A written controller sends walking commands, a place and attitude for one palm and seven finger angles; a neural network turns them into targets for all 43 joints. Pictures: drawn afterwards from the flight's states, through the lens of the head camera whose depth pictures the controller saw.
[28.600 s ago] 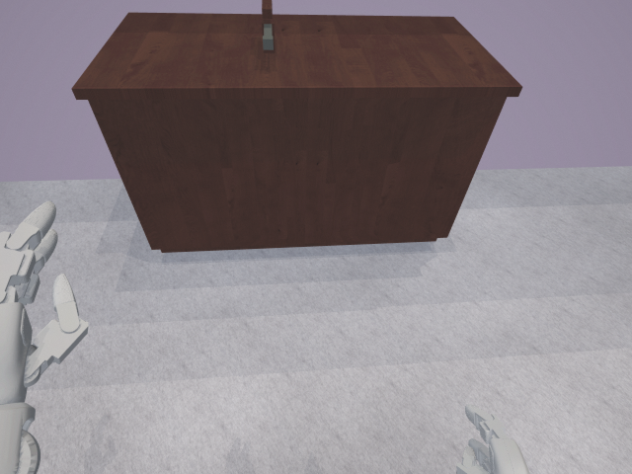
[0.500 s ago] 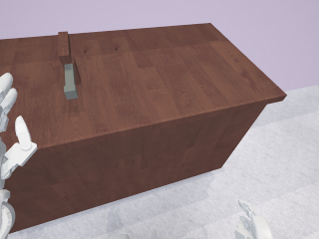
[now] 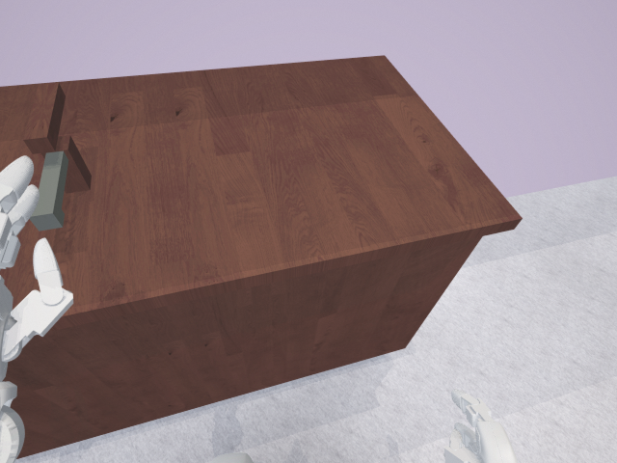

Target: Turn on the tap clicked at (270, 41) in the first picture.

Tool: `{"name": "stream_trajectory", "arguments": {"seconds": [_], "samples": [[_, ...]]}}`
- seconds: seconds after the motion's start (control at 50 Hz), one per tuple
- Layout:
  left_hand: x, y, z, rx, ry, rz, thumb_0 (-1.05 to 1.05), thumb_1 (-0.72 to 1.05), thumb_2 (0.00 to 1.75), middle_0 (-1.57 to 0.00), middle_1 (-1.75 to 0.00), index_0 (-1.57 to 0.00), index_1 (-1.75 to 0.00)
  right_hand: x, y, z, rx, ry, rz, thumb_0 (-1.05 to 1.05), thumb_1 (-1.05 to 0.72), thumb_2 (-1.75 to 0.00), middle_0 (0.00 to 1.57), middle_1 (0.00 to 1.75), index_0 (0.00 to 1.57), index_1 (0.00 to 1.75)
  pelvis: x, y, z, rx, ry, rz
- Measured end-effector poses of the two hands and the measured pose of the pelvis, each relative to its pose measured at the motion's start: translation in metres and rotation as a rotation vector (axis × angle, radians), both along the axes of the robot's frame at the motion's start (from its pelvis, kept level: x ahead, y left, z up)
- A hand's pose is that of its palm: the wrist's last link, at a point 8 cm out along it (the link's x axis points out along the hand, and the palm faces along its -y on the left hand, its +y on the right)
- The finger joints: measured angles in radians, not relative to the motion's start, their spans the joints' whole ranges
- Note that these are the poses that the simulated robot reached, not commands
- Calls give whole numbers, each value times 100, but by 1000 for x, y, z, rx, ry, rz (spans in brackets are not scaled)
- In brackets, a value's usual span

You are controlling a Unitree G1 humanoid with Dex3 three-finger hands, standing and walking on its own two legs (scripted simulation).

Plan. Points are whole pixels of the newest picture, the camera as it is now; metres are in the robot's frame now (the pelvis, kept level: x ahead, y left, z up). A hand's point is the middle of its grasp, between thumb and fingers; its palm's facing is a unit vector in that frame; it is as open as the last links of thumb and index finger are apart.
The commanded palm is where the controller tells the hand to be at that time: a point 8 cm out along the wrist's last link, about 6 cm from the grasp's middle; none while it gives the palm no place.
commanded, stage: come to a stop and stand still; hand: left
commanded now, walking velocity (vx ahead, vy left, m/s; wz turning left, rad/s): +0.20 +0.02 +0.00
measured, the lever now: (47, 215) +0.37 +0.38 +0.08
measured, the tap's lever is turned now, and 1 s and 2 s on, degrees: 0 0 0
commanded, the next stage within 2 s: look again from close up in 1.06 s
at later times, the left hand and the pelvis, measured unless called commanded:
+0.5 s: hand (102, 264) +0.25 +0.22 +0.18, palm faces +0.41 -0.81 -0.43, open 7.5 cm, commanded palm +0.20 +0.26 +0.19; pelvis +0.04 -0.02 +0.01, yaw +1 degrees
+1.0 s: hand (50, 279) +0.23 +0.26 +0.17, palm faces +0.43 -0.84 -0.33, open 7.5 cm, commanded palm +0.18 +0.30 +0.19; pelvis +0.02 +0.01 +0.02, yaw +1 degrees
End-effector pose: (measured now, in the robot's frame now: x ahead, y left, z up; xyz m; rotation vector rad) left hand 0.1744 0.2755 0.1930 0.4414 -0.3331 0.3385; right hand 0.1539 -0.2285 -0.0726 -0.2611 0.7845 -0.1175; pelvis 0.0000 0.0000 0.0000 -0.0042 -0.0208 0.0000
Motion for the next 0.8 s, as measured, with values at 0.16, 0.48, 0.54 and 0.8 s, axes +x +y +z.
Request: {"name": "stream_trajectory", "arguments": {"seconds": [0.16, 0.48, 0.54, 0.8], "samples": [[31, -7, 12, 52, -42, 49, 2, 88, 90, -21, -30, -21, -30, 32, -14, 2, 37, -72, -16, 1, -91, -90, 19, 29, 20, 30, 28, -18, -1, 16, -8, 18], [37, -20, 1, 48, 96, 70, 2, 88, 90, -21, -30, -21, -30, 64, -22, 0, 29, -37, 26, 1, -91, -90, 20, 30, 20, 30, 44, -25, 6, 11, -3, 21], [33, -11, -1, 26, 93, 75, 2, 88, 90, -21, -30, -21, -30, 63, -17, 6, 13, -43, 25, 1, -91, -90, 20, 30, 20, 30, 40, -19, 8, 10, -2, 12], [20, 14, -3, -51, 58, 64, 2, 89, 90, -21, -30, -21, -30, 41, 20, 24, 15, -94, 37, 1, -91, -90, 20, 30, 20, 30, 27, 5, 15, -17, 3, 10]]}}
